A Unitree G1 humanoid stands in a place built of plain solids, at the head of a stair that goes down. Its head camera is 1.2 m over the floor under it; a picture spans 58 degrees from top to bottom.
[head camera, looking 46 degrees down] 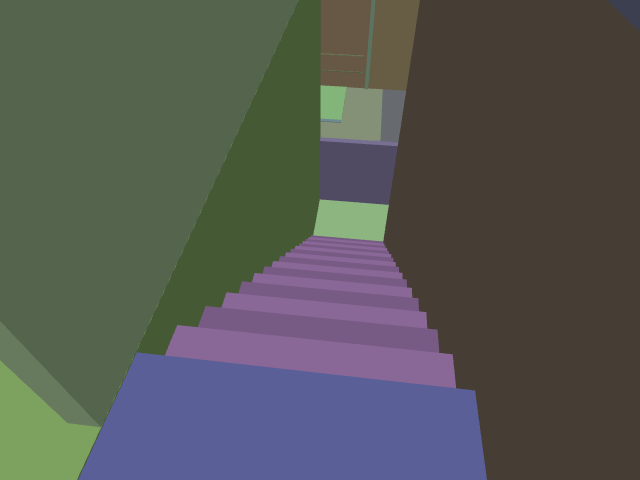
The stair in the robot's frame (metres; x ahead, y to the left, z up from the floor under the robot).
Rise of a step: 0.20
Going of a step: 0.23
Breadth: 1.02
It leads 7 degrees to the right of straight ahead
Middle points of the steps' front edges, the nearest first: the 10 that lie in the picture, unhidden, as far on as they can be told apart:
0.62 0.06 0.00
0.84 0.03 -0.20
1.07 0.00 -0.40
1.30 -0.02 -0.60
1.53 -0.05 -0.80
1.76 -0.08 -0.99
1.99 -0.11 -1.19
2.22 -0.13 -1.39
2.44 -0.16 -1.59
2.67 -0.19 -1.79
